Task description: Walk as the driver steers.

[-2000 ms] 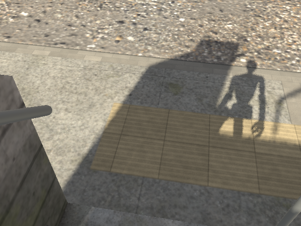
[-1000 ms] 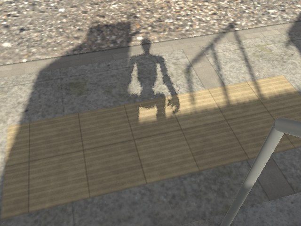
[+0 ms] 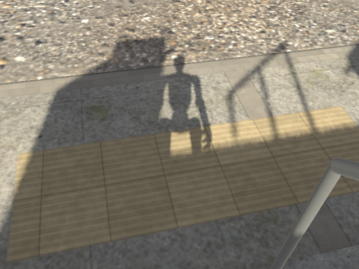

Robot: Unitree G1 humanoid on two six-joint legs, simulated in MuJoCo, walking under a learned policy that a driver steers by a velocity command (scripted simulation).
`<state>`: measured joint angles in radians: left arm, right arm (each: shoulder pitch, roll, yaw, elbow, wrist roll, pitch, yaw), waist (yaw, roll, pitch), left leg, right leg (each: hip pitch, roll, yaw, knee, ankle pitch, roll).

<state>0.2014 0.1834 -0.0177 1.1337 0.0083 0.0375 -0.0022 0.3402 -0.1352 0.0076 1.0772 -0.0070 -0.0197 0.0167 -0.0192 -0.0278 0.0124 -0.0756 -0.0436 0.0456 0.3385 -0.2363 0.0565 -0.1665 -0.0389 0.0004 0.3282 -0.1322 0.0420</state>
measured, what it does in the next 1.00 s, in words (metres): walks ahead: right foot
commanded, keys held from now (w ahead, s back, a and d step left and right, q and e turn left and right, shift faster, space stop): no key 0.30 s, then w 0.70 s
